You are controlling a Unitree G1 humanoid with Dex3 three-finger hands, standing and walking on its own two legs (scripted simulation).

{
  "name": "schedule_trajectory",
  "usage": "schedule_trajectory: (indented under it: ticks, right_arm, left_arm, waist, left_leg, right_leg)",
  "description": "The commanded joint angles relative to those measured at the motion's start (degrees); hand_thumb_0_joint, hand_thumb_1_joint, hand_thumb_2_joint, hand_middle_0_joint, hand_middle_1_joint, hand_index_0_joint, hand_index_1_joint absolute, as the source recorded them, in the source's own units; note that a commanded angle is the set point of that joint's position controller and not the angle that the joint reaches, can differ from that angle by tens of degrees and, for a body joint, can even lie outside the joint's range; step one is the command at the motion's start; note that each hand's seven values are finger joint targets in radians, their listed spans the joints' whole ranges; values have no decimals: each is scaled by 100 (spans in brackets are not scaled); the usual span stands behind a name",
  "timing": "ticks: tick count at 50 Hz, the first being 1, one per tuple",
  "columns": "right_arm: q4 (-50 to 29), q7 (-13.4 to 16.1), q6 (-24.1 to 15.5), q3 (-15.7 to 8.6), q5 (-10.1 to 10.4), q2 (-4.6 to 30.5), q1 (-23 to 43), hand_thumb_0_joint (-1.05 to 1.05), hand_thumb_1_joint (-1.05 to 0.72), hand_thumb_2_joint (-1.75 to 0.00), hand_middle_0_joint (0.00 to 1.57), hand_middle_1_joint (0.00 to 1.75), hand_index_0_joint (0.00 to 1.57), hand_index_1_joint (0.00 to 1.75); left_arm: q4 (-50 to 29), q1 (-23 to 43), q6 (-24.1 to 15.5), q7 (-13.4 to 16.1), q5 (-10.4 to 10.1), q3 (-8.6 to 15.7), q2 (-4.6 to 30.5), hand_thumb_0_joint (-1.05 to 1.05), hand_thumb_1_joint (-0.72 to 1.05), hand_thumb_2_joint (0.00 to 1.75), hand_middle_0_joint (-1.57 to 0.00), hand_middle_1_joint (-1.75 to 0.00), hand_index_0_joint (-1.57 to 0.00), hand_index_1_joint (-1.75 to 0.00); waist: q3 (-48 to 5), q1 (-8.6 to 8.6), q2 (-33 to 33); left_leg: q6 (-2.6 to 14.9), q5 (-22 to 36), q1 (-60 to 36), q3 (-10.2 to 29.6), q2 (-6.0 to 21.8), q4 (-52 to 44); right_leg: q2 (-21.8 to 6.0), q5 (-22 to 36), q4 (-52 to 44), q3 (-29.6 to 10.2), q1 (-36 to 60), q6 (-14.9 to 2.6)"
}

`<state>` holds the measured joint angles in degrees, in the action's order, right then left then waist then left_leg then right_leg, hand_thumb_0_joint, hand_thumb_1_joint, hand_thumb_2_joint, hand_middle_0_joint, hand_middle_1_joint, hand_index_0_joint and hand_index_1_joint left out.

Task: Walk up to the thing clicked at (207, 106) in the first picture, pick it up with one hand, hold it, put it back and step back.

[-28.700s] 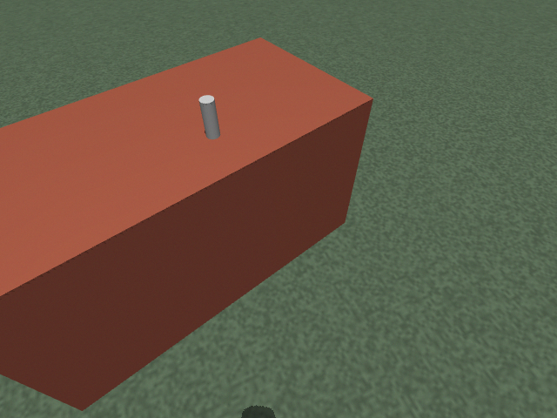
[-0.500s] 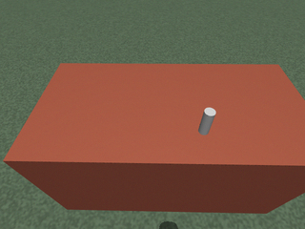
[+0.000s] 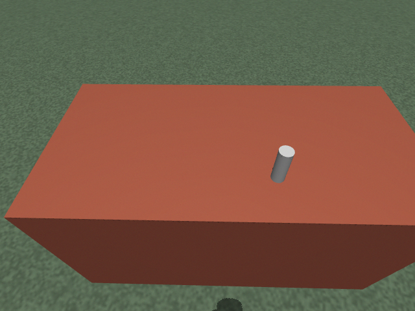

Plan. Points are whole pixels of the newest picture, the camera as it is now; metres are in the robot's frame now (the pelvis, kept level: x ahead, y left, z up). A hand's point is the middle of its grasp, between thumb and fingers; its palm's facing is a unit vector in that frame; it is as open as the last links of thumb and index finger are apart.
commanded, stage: stand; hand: right
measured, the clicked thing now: (281, 165) +0.49 -0.17 -0.07
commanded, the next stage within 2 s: step back in 0.38 s
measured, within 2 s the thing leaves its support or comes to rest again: neither
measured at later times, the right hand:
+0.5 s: hand out of the picture +0.07 -0.26 -0.16, palm faces -0.02 +0.94 -0.35, open 7.4 cm
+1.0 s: hand out of the picture -0.05 -0.24 -0.15, palm faces -0.03 +0.90 -0.43, open 7.4 cm
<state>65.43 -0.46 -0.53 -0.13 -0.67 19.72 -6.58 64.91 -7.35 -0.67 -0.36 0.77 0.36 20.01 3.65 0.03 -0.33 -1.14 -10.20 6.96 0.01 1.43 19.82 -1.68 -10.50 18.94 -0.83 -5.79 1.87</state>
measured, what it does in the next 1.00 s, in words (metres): walks backwards: left foot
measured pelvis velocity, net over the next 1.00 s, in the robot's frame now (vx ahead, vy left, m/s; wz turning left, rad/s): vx -0.10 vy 0.03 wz -0.02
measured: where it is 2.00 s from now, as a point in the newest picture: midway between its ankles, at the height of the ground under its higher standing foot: outside the picture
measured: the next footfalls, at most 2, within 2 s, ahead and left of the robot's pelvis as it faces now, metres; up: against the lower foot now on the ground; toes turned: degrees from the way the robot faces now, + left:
left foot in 0.80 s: -0.05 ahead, +0.13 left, +0.00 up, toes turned -1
right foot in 1.18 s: -0.12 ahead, -0.10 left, +0.00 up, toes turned +0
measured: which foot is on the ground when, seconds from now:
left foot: down 0.00-0.58, up 0.60-0.78, down 0.80-1.00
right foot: down 0.00-0.80, up 0.82-1.00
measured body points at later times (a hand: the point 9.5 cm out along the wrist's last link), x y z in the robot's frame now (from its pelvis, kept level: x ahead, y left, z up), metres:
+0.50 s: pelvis -0.02 -0.01 -0.01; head +0.02 +0.00 +0.44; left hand +0.07 +0.31 -0.14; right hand +0.08 -0.31 -0.14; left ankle +0.01 +0.13 -0.75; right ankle +0.00 -0.14 -0.75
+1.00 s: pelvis -0.10 +0.03 -0.02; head -0.03 +0.06 +0.42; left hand +0.03 +0.34 -0.16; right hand -0.04 -0.29 -0.13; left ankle -0.09 +0.13 -0.75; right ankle -0.12 -0.11 -0.67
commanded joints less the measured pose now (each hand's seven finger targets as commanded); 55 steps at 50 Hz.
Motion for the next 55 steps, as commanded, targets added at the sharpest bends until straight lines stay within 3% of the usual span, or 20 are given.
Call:
schedule_trajectory:
  ticks: [1,18,19,21,25,28,29,30,31,33,36,38,39,40,41,42,44,45,51,55]
  right_arm:
    - [-329,95,-101,-242,4,1233,205,0,-90,-90,20,30,20,30]
    - [-388,97,-114,-248,7,1248,260,0,-90,-90,20,30,20,30]
    - [-467,68,4,-370,45,1573,367,0,-90,-90,20,30,20,30]
    - [-583,60,66,-404,105,1479,182,0,-90,-90,20,30,20,30]
    - [-880,49,166,-544,101,1600,287,0,-90,-90,20,30,20,30]
    - [-1108,46,252,-555,101,1435,348,0,-90,-90,20,30,20,30]
    - [-1149,38,285,-536,94,1311,258,0,-90,-90,20,30,20,30]
    - [-1206,32,334,-539,64,1217,140,0,-90,-90,20,30,20,30]
    - [-1255,28,374,-550,42,1260,-39,0,-90,-90,20,30,20,30]
    - [-1275,5,363,-582,145,1306,-351,0,-90,-90,20,30,20,30]
    - [-1287,51,257,-583,71,1364,-717,0,-90,-90,20,30,20,30]
    - [-1255,74,163,-592,-64,1249,-735,0,-90,-90,20,30,20,30]
    - [-1353,107,134,-673,-199,1435,-652,0,-90,-90,20,30,20,30]
    - [-1465,113,101,-778,-273,1979,-520,0,-90,-90,20,30,20,30]
    - [-1560,92,90,-859,-141,2452,-481,0,-90,-90,20,30,20,30]
    - [-1597,116,81,-864,-144,2346,-435,0,-90,-90,20,30,20,30]
    - [-1692,202,69,-691,-170,1748,135,0,-90,-90,20,30,20,30]
    - [-1762,234,59,-672,-131,1710,86,0,-90,-90,20,30,20,30]
    - [-1859,275,89,-688,-74,1603,-497,0,-90,-90,20,30,20,30]
    - [-2003,241,139,-688,-55,1702,-371,0,-90,-90,20,30,20,30]
  left_arm:
    - [-366,180,-90,88,-14,219,1191,0,90,90,-20,-30,-20,-30]
    - [-409,187,-96,92,-11,230,1231,0,90,90,-20,-30,-20,-30]
    - [-538,299,-24,117,-107,462,1578,0,90,90,-20,-30,-20,-30]
    - [-685,191,19,148,-121,477,1463,0,90,90,-20,-30,-20,-30]
    - [-919,75,108,137,-77,460,1297,0,90,90,-20,-30,-20,-30]
    - [-1103,65,119,129,-14,538,1577,0,90,90,-20,-30,-20,-30]
    - [-1202,162,120,129,15,604,1796,0,90,90,-20,-30,-20,-30]
    - [-1348,385,117,149,70,649,1986,0,90,90,-20,-30,-20,-30]
    - [-1485,462,97,159,143,691,2046,0,90,90,-20,-30,-20,-30]
    - [-1682,846,106,208,161,648,1815,0,90,90,-20,-30,-20,-30]
    - [-1837,771,160,237,180,637,1703,0,90,90,-20,-30,-20,-30]
    - [-1870,548,268,180,42,583,1601,0,90,90,-20,-30,-20,-30]
    - [-1941,355,326,170,-8,537,1373,0,90,90,-20,-30,-20,-30]
    - [-2007,185,338,176,-43,483,1030,0,90,90,-20,-30,-20,-30]
    - [-2017,491,331,253,19,546,1238,0,90,90,-20,-30,-20,-30]
    - [-1959,700,338,299,84,584,1362,0,90,90,-20,-30,-20,-30]
    - [-1837,293,331,281,-38,577,1291,0,90,90,-20,-30,-20,-30]
    - [-1828,76,317,255,-56,589,1259,0,90,90,-20,-30,-20,-30]
    - [-2109,210,240,179,23,648,1213,0,90,90,-20,-30,-20,-30]
    - [-2049,-140,197,125,35,657,1096,0,90,90,-20,-30,-20,-30]
  waist:
    - [-405,17,103]
    - [-507,3,38]
    - [148,-20,22]
    - [-206,26,122]
    - [-755,-2,467]
    - [-767,-63,-123]
    - [-693,-63,-641]
    - [-585,-76,-1231]
    - [-527,-42,-1201]
    - [-584,163,-1018]
    - [-861,131,-1199]
    - [-825,150,-612]
    - [-762,57,-113]
    - [-708,-107,1235]
    - [-774,253,1411]
    - [-622,313,1102]
    - [-513,-80,639]
    - [-508,-148,916]
    - [-603,252,776]
    - [-862,156,1086]
  left_leg:
    - [195,478,-68,439,576,-379]
    - [194,812,-228,439,593,-324]
    - [376,1583,236,528,530,191]
    - [517,1956,211,497,610,391]
    - [835,1520,378,692,768,635]
    - [605,396,660,317,146,1745]
    - [400,-345,812,50,-293,2484]
    - [333,-1910,1081,27,-630,3460]
    - [353,-2370,1159,467,-480,4046]
    - [404,-2135,1097,693,-323,4148]
    - [347,-1743,1251,406,-103,2428]
    - [280,-322,716,-58,-311,593]
    - [372,719,324,715,218,236]
    - [736,2208,-225,2281,1403,139]
    - [1587,2844,215,2849,2047,199]
    - [1711,2602,565,2830,2082,119]
    - [1293,2963,-53,1569,1271,636]
    - [1272,3047,-147,1392,1225,765]
    - [1540,3199,-708,1382,1376,989]
    - [1323,2347,-488,1220,1240,1152]
  right_leg:
    - [-559,556,-292,-377,-65,-257]
    - [-581,797,-270,-352,-16,-258]
    - [-443,1562,265,-352,-538,-269]
    - [-365,1625,620,-256,-448,-378]
    - [-197,948,1261,-230,-520,-512]
    - [-812,1160,724,-908,-808,-965]
    - [-1328,1425,290,-1446,-910,-1285]
    - [-1930,1656,2,-2007,-1134,-1750]
    - [-2123,1696,74,-2135,-1350,-1938]
    - [-1660,1840,526,-1431,-1365,-1666]
    - [-1422,1983,1110,-1285,-566,-1245]
    - [-962,1865,1820,-868,-541,-984]
    - [-531,1031,2366,-715,-1125,-707]
    - [435,-1504,3155,-378,-2254,-457]
    - [810,-2758,3932,-862,-2244,-313]
    - [806,-2759,4566,-1219,-2185,-303]
    - [811,-2035,4999,-1259,-2708,-317]
    - [770,-1802,5018,-1130,-2746,-294]
    - [598,-1884,3869,-731,-2391,-21]
    - [387,-1477,2077,-201,-1551,-168]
